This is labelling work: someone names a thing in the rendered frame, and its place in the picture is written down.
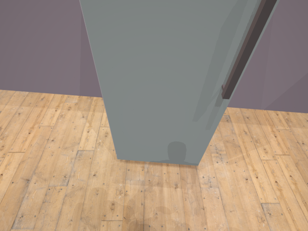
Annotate handle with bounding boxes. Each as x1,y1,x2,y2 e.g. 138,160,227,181
221,0,277,99

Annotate fridge door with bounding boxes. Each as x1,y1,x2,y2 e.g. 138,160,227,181
80,0,280,166

